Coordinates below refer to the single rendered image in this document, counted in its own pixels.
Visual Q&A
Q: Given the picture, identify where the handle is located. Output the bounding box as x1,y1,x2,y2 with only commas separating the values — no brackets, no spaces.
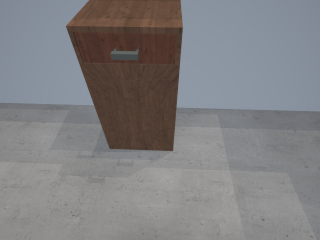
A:
110,48,139,60

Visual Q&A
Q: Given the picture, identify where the cabinet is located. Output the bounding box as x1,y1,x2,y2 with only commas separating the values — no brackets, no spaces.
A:
66,0,183,151

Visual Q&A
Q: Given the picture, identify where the drawer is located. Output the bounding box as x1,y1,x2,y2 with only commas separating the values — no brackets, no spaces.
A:
74,32,177,65

